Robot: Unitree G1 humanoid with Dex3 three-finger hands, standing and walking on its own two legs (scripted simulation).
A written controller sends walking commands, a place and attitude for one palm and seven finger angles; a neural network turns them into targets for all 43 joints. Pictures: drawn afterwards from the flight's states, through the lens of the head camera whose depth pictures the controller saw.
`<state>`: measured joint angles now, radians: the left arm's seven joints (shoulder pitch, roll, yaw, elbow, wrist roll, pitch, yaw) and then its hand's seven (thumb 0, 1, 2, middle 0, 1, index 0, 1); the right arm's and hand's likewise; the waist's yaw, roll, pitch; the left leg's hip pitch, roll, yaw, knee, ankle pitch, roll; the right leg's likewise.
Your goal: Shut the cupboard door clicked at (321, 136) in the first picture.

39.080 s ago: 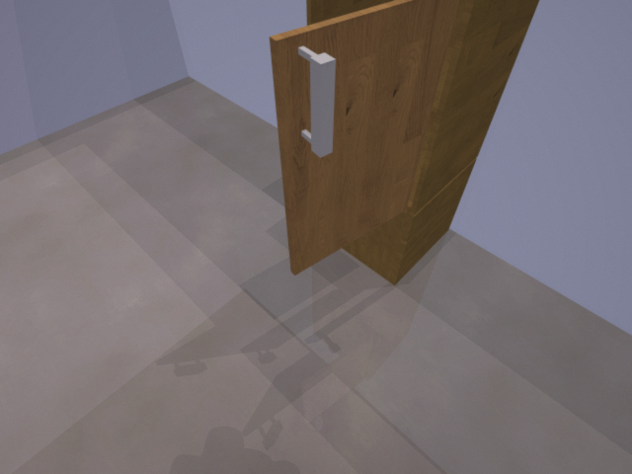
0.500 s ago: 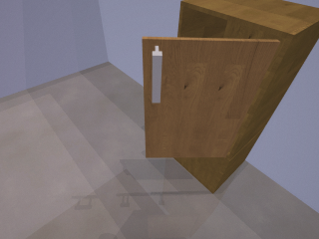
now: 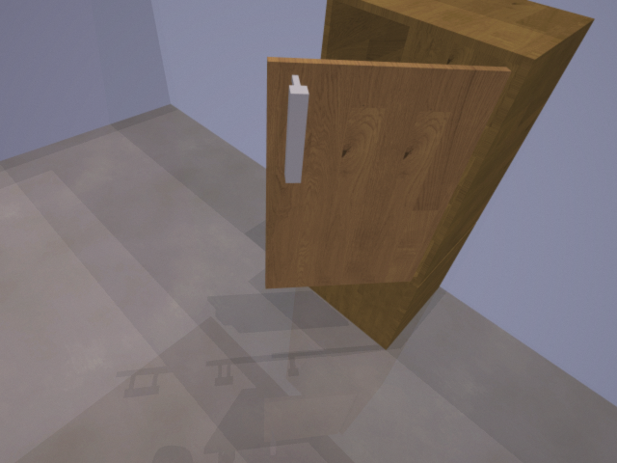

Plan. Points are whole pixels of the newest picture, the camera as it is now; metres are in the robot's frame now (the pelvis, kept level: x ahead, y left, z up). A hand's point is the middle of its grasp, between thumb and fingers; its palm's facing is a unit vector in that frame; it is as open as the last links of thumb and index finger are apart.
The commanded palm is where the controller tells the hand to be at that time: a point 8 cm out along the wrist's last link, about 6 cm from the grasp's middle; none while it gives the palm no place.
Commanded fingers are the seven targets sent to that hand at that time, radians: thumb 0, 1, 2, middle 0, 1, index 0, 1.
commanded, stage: come to a stop and stand still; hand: left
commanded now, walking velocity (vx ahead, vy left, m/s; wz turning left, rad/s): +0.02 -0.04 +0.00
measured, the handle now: (294, 130) +0.59 +0.05 +0.15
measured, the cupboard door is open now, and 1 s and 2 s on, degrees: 50 50 50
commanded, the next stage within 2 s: look again from close up in 0.22 s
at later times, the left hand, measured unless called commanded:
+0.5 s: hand out of the picture -0.03 +0.13 -0.18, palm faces +0.04 -0.99 -0.13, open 7.4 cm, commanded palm none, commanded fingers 0.00 0.90 0.90 -0.20 -0.30 -0.20 -0.30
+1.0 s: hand out of the picture +0.00 +0.14 -0.18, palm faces +0.03 -0.99 -0.16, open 7.4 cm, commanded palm none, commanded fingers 0.00 0.90 0.90 -0.20 -0.30 -0.20 -0.30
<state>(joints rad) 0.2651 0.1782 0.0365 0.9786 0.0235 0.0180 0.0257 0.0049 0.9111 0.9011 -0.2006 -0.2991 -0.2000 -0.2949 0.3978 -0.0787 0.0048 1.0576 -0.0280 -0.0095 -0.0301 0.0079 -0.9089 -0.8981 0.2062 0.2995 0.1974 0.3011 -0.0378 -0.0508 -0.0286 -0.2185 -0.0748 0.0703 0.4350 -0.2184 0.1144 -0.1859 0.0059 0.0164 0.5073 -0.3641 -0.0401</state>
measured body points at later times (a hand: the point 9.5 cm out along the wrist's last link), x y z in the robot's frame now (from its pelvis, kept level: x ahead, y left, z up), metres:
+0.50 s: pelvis +0.00 -0.02 +0.00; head +0.02 +0.00 +0.45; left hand -0.03 +0.18 -0.16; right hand +0.02 -0.24 -0.15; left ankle +0.01 +0.04 -0.74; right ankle -0.04 -0.14 -0.74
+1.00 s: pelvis +0.00 -0.02 +0.00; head +0.01 -0.01 +0.45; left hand +0.00 +0.19 -0.16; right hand +0.01 -0.24 -0.15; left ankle +0.01 +0.04 -0.74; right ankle -0.04 -0.14 -0.74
